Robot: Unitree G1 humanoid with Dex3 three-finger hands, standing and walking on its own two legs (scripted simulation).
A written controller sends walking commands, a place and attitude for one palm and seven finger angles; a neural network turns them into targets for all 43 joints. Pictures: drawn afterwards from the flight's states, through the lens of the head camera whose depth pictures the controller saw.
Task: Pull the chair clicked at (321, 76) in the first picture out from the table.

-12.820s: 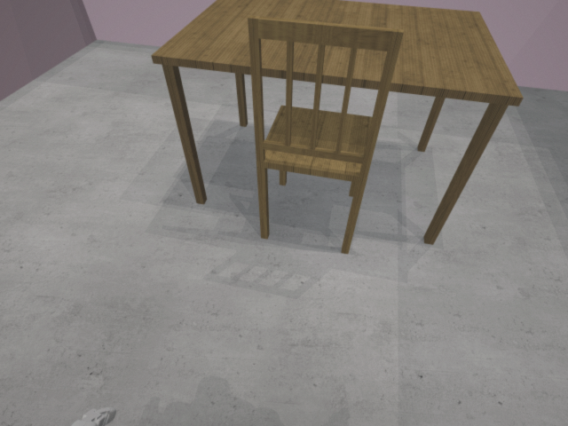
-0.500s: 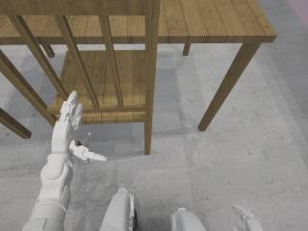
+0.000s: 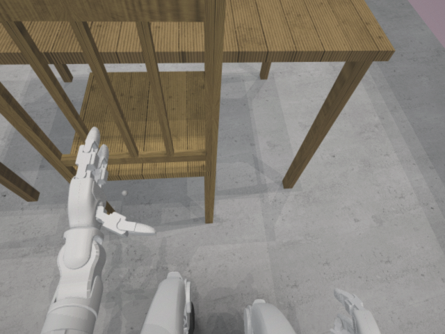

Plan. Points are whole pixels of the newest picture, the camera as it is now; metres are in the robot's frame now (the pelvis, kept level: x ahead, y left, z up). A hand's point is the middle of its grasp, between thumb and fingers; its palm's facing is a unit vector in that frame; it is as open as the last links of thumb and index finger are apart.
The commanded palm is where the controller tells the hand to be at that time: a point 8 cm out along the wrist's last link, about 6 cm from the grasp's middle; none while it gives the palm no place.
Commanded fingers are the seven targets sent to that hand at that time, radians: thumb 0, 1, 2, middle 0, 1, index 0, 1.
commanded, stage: aim the fingers beside a spindle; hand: left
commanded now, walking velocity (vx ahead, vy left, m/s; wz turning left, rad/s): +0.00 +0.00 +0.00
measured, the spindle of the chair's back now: (114, 105) +0.51 +0.23 +0.06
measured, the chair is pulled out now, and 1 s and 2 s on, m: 0.00 0.00 0.00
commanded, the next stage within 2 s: push the fingers through the gap in 0.06 s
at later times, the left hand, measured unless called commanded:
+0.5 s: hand (117, 171) +0.39 +0.20 +0.02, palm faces +0.10 -0.99 -0.06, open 16.9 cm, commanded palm +0.36 +0.24 +0.02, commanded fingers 0.00 -0.50 0.30 -0.06 -0.08 -0.06 -0.08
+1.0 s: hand (123, 154) +0.43 +0.20 +0.02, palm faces +0.12 -0.99 -0.04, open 16.9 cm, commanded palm +0.41 +0.24 +0.02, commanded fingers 0.00 -0.50 0.30 -0.06 -0.08 -0.06 -0.08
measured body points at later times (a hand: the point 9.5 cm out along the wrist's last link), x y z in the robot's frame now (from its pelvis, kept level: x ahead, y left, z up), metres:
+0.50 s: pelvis -0.01 +0.00 -0.01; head +0.10 +0.02 +0.42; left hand +0.38 +0.26 +0.03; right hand +0.11 -0.25 -0.12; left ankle +0.09 +0.11 -0.62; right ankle -0.03 -0.11 -0.62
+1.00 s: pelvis +0.00 +0.01 -0.01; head +0.12 +0.03 +0.42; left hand +0.42 +0.25 +0.02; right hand +0.08 -0.26 -0.12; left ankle +0.09 +0.11 -0.62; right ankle -0.03 -0.11 -0.62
